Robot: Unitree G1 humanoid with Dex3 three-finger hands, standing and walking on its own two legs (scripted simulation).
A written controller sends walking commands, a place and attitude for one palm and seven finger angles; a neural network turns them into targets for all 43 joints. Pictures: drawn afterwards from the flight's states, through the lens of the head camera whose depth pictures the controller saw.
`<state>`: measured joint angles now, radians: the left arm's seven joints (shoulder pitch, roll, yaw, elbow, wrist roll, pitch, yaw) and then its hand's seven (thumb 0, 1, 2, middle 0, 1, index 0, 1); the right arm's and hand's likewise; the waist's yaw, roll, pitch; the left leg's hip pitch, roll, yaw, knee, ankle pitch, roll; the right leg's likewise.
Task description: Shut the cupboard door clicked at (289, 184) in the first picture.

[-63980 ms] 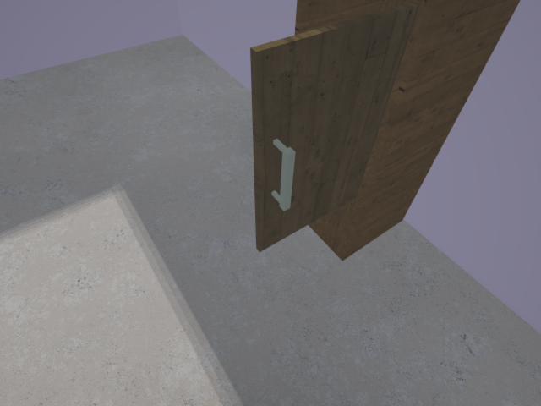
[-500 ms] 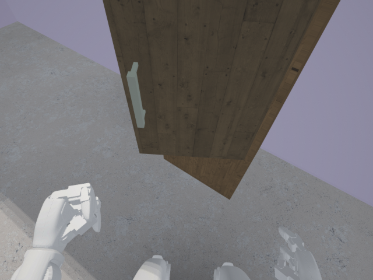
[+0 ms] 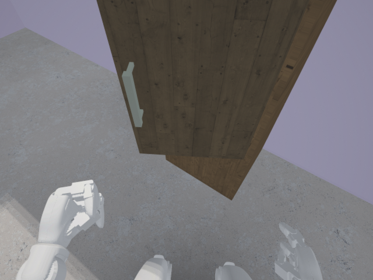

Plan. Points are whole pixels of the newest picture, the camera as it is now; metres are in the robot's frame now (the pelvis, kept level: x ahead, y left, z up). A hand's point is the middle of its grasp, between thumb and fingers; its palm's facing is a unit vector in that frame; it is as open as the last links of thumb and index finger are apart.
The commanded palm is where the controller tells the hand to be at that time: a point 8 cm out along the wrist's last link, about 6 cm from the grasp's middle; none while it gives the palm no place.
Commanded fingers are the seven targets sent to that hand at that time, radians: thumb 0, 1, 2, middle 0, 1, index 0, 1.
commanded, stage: bring the fist close to the handle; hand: left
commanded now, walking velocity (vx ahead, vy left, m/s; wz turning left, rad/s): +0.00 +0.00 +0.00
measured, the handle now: (135, 97) +0.54 +0.17 +0.06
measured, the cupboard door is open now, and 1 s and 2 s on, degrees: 31 31 23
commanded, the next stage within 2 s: push the door shut along its arc in 1.28 s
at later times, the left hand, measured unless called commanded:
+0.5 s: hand (125, 159) +0.35 +0.16 +0.06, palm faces -0.02 -1.00 -0.02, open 3.1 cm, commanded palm +0.33 +0.21 +0.06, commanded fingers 0.00 0.90 0.90 -1.30 -1.50 -1.30 -1.50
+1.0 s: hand (141, 120) +0.45 +0.14 +0.07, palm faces +0.02 -1.00 -0.02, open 3.1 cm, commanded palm +0.41 +0.19 +0.06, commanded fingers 0.00 0.90 0.90 -1.30 -1.50 -1.30 -1.50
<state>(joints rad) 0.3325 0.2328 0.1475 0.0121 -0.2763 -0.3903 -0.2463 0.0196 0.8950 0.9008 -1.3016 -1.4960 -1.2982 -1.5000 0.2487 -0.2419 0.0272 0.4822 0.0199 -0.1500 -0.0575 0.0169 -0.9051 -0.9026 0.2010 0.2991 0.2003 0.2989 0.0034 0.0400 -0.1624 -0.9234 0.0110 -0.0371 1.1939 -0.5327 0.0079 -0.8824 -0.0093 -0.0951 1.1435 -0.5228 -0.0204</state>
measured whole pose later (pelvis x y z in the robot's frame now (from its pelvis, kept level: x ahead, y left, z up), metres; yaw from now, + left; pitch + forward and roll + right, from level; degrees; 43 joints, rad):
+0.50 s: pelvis +0.00 +0.00 +0.01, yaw -1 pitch +16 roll -1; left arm -0.15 0.22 0.15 0.40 -0.20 -0.37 -0.15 0.02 0.90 0.90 -1.30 -1.50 -1.30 -1.50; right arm 0.27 -0.25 0.02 0.57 0.02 -0.10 -0.04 0.02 -0.91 -0.90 0.20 0.30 0.20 0.30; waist -0.04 0.03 -0.15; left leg -0.90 0.01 0.00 1.13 -0.50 0.01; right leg -0.89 -0.01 -0.06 1.10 -0.49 -0.02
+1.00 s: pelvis +0.00 +0.00 +0.01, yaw -2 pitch +20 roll -1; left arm -0.59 0.28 0.28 0.88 -0.13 -0.46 -0.10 0.02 0.90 0.90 -1.30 -1.50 -1.30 -1.50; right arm 0.33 -0.24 0.00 0.62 0.00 -0.02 0.00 0.01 -0.91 -0.90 0.20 0.30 0.20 0.30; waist -0.10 0.03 -0.15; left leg -0.98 0.02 0.02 1.13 -0.49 0.01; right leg -0.97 0.00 -0.04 1.11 -0.48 -0.02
